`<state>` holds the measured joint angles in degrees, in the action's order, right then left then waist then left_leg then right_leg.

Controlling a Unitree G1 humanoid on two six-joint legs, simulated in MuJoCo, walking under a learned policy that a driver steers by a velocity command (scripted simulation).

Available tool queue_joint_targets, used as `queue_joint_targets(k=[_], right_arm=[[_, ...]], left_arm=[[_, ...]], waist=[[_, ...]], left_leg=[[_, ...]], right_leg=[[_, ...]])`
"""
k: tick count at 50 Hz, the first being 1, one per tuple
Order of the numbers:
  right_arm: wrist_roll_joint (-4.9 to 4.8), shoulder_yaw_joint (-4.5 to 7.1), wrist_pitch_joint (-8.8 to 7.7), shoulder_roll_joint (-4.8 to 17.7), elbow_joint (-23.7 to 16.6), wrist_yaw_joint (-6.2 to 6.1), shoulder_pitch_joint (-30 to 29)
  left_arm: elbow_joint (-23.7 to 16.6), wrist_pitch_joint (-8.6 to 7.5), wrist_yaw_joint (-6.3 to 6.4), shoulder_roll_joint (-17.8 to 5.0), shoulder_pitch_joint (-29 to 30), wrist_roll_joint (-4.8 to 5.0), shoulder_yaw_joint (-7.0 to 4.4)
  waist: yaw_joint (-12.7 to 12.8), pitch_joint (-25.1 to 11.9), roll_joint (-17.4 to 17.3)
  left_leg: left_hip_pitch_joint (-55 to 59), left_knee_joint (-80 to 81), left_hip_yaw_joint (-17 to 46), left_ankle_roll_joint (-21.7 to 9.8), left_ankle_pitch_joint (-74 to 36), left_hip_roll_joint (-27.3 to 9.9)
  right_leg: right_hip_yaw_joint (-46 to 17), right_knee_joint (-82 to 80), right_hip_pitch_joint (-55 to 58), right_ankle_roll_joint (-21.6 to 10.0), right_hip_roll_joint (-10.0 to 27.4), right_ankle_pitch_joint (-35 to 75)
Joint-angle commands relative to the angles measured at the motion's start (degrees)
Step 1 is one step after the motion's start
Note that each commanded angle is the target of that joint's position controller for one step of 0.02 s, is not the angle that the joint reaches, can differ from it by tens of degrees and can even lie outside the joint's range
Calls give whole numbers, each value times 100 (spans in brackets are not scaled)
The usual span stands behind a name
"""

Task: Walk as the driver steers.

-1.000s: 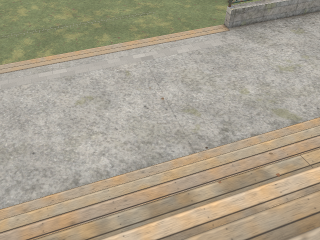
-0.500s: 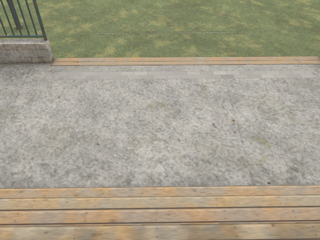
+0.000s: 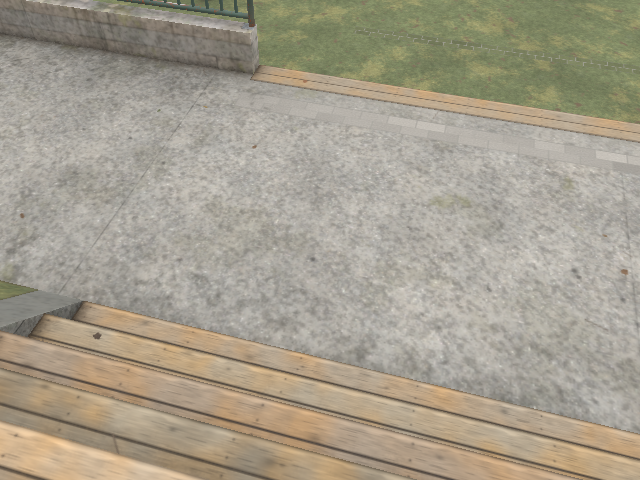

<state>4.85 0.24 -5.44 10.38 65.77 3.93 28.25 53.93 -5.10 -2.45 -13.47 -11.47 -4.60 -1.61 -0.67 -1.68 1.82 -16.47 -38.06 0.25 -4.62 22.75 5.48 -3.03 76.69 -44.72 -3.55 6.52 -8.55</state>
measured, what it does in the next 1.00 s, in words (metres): goes down, turning right: right foot 0.21 m lower, then left foot 0.20 m lower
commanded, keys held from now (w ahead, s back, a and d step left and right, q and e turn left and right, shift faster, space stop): w+e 0.68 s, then e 0.32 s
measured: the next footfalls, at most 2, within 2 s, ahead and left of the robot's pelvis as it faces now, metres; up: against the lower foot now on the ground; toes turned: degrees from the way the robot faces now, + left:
right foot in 0.24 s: +0.22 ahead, -0.12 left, -0.21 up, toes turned -5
left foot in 0.72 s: +0.48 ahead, -0.01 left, -0.41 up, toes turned -14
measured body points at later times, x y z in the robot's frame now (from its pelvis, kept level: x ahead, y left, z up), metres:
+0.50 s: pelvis +0.24 -0.07 -0.23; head +0.24 -0.07 +0.22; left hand +0.11 +0.14 -0.37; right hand +0.34 -0.29 -0.36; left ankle +0.46 +0.07 -0.85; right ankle +0.18 -0.12 -0.92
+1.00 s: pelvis +0.46 -0.09 -0.42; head +0.47 -0.09 +0.03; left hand +0.63 +0.10 -0.56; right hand +0.32 -0.30 -0.57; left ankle +0.44 +0.00 -1.13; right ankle +0.56 -0.28 -1.04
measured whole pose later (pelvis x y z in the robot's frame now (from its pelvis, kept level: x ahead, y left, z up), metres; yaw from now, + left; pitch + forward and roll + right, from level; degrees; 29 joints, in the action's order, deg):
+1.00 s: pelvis +0.46 -0.09 -0.42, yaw -25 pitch +2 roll +2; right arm 5.8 -0.5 -7.5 13.2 56.3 -3.0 27.7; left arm 49.3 -3.3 -7.5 -13.9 -17.6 -5.3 0.1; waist -1.9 -2.9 1.9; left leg -17.3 -43.7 -12.4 -3.8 28.8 0.7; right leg -1.4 68.2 -53.8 -0.9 4.6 15.1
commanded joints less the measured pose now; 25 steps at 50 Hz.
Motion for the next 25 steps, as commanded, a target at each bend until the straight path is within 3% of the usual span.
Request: queue_joint_targets(k=[1,2,3,4,5,6,7,8,9,10,11,12,13,14,15,16,17,18,19,20,21,22,23,24,25], right_arm=[[-28,-216,-215,78,-470,-145,-94],[-40,-255,-247,53,-484,-246,101],[50,-235,-275,151,-615,-335,-106],[110,-224,-236,361,-698,-318,-240],[143,-215,-199,457,-673,-275,-130],[-848,161,-35,962,-811,-459,-314],[-775,77,135,731,-779,-564,4],[118,-358,-1,40,-558,-364,731],[171,-198,31,419,-474,-284,871],[36,-163,103,416,-580,-233,633],[196,-79,191,861,-588,-24,258],[314,-14,176,1002,-718,208,-141],[123,43,111,452,-519,403,705],[-122,110,83,518,-949,434,619],[-189,63,75,611,-1443,351,-32],[-275,-26,62,470,-1728,177,-449],[-171,-114,135,350,-1533,-46,-464],[-41,-305,126,-100,-1446,-162,-352],[101,-361,159,-199,-1303,-89,-93],[58,-352,175,-99,-1258,37,-416],[47,-308,176,16,-1396,150,-1300],[15,-396,95,-100,-1358,258,-1127],[131,-363,49,123,-1487,270,-1243],[211,-316,4,422,-1485,209,-1449],[176,-283,13,540,-1635,155,-1686]], left_arm=[[161,109,-335,277,-1123,-229,226],[116,64,-320,43,-849,-245,180],[89,33,-233,76,-809,-183,235],[31,40,-183,41,-675,-130,228],[-92,92,-161,-140,-419,-136,201],[-369,231,158,-290,127,619,46],[-515,308,282,-188,535,660,82],[-290,249,-80,-297,122,-403,160],[-230,195,-158,-397,-277,-453,19],[-112,172,-185,-450,-337,-307,-6],[411,87,-147,-485,-1685,-112,-93],[1025,-29,-92,-921,-3692,3,-385],[1152,49,-112,-1531,-4120,-100,-554],[905,49,-222,-1821,-3521,-171,-600],[755,40,-289,-1811,-2979,-183,-656],[796,62,-336,-1291,-2507,-105,-521],[1016,92,-358,-153,-2242,-211,-123],[1059,62,-261,636,-2091,-386,156],[991,-81,-112,625,-1852,-296,163],[864,-202,-31,622,-1532,-49,188],[888,-317,-37,387,-1670,17,249],[885,-392,11,64,-1720,-78,274],[889,-490,180,33,-1885,-65,294],[648,-517,287,12,-1721,-5,334],[610,-505,308,-218,-1826,-42,347]], waist=[[315,644,-270],[81,420,67],[82,343,-128],[136,459,-333],[162,654,-338],[-9,23,-339],[-408,368,-406],[-161,1287,-450],[-137,1142,-827],[-141,1173,-359],[540,796,-193],[1348,267,570],[1090,-620,1729],[603,-730,756],[750,-576,388],[616,153,415],[222,479,-654],[-61,981,-957],[-235,1032,-429],[-33,1081,-398],[172,810,77],[-33,553,356],[96,451,23],[185,385,-277],[219,189,-358]], left_leg=[[-2567,150,946,-1106,-1835,-1150],[-2612,-215,830,-997,-1117,-988],[-3065,-550,552,-726,-375,-652],[-3711,-479,506,-737,99,-595],[-3591,-620,1012,-886,316,-952],[-2082,-1188,980,-614,-161,-1124],[-1658,-1711,1034,-602,-418,-1124],[-1123,-1887,2249,-803,-250,-1577],[-788,-2097,2492,-1026,-828,-1697],[-425,-2647,2403,-868,-702,-1555],[-1256,-3513,1707,-709,-1221,-1353],[-2422,-5434,1259,-405,-1679,-846],[-3960,-8673,541,29,2219,337],[-5428,-9043,177,203,2143,273],[-6370,-8868,65,418,1941,49],[-7439,-8342,802,380,1164,-512],[-7076,-7298,1083,121,217,-1175],[-6542,-5975,1241,72,-1299,-1561],[-5371,-4712,812,-13,-2364,-1542],[-3878,-3165,376,11,-3874,-1426],[-2418,-2879,-13,183,-4537,-1337],[-1491,-3769,-163,417,-4694,-1249],[-2032,-2724,312,365,-5400,-1256],[-1663,-1588,306,381,-6347,-1111],[-911,-1291,14,403,-6331,-888]], right_leg=[[-162,-1224,919,78,189,2988],[-27,-2251,1255,93,46,3793],[103,-3149,2237,157,-51,4707],[539,-3147,3115,291,-302,4204],[425,-3021,3044,408,-250,3560],[600,-3423,2854,464,-661,4167],[391,-3990,2467,398,-491,3628],[-91,-4817,1497,174,91,2288],[139,-4483,1629,18,-87,1945],[-138,-6168,1842,-165,148,1573],[699,-5877,3949,-168,-227,2461],[971,-5882,6190,-304,-478,2140],[-282,-4071,7511,-1519,345,5094],[-1569,-3944,7692,-1950,891,6000],[-2156,-4211,7555,-2334,1280,5422],[-3585,-4873,6597,-2484,1985,2022],[-3014,-4949,5239,-2051,1733,575],[-2423,-4919,3700,-1637,1194,620],[-1651,-4907,2384,-1294,329,847],[-986,-4933,673,-1238,-112,168],[-778,-5155,-414,-1140,-455,-755],[-921,-4800,-1074,-1109,-586,-626],[-1060,-4352,-300,-1087,-719,-533],[-1036,-3730,-352,-973,-901,-862],[-985,-3446,-638,-905,-979,-1314]])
